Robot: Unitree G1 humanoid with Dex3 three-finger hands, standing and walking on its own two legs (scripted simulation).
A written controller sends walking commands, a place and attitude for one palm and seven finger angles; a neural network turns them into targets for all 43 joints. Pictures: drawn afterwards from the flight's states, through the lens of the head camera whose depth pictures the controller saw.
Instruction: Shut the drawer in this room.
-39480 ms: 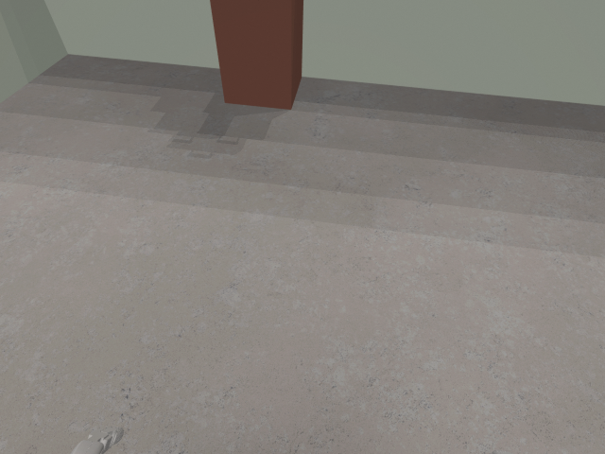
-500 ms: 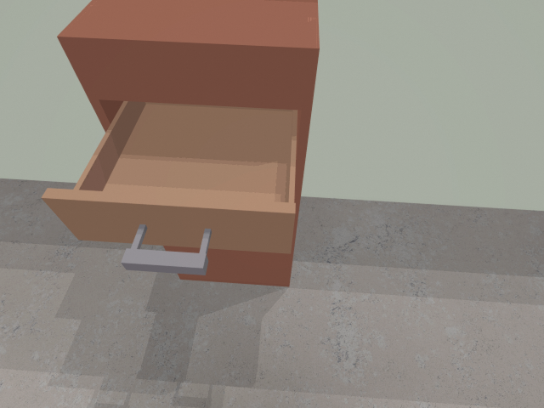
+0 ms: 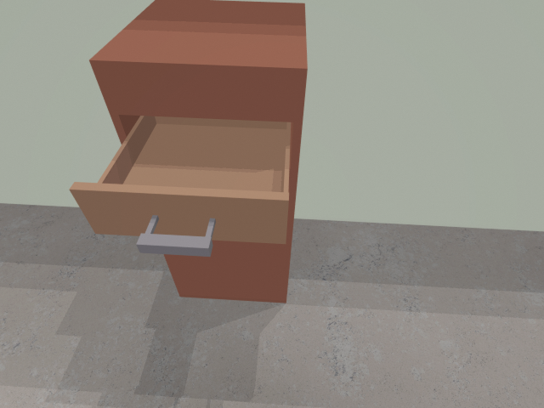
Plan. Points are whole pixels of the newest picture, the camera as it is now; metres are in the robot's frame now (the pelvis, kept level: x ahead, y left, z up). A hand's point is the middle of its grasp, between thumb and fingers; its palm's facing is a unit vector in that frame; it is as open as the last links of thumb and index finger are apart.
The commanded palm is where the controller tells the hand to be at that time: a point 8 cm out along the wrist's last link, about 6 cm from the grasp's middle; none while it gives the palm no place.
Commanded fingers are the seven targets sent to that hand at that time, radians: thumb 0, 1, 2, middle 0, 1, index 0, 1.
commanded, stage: come to a stop and stand still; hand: left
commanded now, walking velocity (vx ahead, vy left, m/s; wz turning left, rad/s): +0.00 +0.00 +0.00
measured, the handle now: (179, 233) +0.40 +0.19 +0.01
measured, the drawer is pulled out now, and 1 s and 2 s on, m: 0.24 0.24 0.24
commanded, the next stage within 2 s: look again from close up in 0.26 s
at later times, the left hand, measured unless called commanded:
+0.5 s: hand out of the picture -0.02 +0.16 -0.17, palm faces +0.00 -0.99 -0.15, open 7.4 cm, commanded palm none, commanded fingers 0.00 0.90 0.90 -0.20 -0.30 -0.20 -0.30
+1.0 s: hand out of the picture +0.04 +0.18 -0.17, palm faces +0.05 -0.98 -0.18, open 7.4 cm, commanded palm +0.12 +0.22 -0.06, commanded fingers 0.00 0.90 0.90 -0.26 -0.37 -0.26 -0.37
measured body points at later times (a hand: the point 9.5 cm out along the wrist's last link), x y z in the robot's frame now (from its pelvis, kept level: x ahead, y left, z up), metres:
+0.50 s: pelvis +0.01 +0.00 +0.01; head +0.02 +0.02 +0.46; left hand -0.02 +0.22 -0.16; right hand +0.00 -0.22 -0.15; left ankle +0.05 +0.08 -0.73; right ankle -0.01 -0.11 -0.73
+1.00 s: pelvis +0.03 +0.01 +0.01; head +0.04 +0.02 +0.46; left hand +0.03 +0.23 -0.15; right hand +0.04 -0.22 -0.15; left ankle +0.05 +0.08 -0.73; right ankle -0.01 -0.11 -0.73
